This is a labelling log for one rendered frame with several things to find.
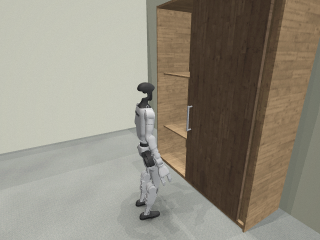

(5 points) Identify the wardrobe door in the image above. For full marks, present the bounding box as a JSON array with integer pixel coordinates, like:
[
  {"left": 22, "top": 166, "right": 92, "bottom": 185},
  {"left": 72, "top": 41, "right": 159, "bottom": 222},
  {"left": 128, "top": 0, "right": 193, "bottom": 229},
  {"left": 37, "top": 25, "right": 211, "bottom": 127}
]
[
  {"left": 185, "top": 0, "right": 274, "bottom": 221},
  {"left": 238, "top": 0, "right": 283, "bottom": 223}
]

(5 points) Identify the handle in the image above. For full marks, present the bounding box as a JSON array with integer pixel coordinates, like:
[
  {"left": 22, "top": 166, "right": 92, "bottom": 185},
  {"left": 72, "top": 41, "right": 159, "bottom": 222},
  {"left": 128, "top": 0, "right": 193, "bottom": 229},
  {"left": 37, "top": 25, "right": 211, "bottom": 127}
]
[{"left": 186, "top": 106, "right": 193, "bottom": 131}]

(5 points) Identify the robot right hand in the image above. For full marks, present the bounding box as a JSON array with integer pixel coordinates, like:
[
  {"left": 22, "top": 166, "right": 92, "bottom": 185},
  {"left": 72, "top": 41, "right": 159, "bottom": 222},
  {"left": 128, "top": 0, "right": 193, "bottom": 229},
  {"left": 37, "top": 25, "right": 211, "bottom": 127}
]
[{"left": 158, "top": 165, "right": 172, "bottom": 186}]

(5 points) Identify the robot right forearm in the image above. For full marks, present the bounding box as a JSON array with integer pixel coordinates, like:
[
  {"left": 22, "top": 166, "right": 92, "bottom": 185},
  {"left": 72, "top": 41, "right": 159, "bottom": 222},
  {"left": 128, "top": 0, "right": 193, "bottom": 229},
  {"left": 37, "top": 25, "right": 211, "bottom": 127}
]
[{"left": 148, "top": 136, "right": 164, "bottom": 168}]

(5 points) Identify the robot left thigh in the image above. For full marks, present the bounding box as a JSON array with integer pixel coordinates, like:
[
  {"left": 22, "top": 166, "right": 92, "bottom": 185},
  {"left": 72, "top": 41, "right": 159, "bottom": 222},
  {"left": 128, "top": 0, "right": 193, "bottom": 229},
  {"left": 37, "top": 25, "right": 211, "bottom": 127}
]
[{"left": 137, "top": 147, "right": 151, "bottom": 181}]

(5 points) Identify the robot right upper arm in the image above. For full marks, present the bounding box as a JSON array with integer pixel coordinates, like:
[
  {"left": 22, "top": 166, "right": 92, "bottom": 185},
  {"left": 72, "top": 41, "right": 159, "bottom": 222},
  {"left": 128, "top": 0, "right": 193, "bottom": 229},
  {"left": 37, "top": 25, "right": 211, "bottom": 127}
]
[{"left": 144, "top": 109, "right": 155, "bottom": 143}]

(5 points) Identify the humanoid robot head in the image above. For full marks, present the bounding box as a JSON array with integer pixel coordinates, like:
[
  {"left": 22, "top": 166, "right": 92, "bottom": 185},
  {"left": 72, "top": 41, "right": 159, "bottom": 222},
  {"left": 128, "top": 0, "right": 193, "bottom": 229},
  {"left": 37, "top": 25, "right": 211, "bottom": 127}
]
[{"left": 137, "top": 82, "right": 155, "bottom": 109}]

